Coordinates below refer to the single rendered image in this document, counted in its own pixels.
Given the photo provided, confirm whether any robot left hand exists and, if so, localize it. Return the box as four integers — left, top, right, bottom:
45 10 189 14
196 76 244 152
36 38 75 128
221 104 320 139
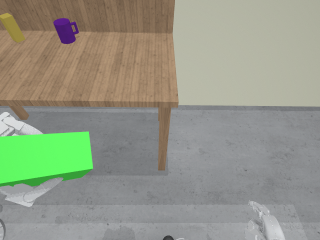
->
0 112 64 207

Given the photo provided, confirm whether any table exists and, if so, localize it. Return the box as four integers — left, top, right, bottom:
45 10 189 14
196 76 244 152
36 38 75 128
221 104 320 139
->
0 0 179 171

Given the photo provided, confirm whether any robot right hand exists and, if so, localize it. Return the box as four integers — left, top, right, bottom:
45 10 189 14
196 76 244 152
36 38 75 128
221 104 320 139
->
244 200 285 240

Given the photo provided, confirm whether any sponge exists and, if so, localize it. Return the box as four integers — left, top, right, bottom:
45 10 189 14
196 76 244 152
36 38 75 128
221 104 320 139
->
0 131 93 187

